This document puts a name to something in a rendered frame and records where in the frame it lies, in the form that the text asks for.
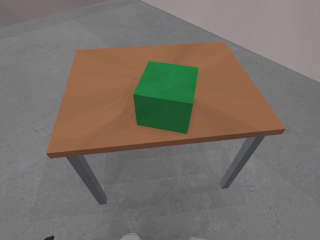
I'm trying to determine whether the table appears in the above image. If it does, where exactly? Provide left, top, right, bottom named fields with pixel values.
left=46, top=41, right=286, bottom=205

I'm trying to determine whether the carton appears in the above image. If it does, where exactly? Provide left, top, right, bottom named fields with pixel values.
left=133, top=61, right=199, bottom=134

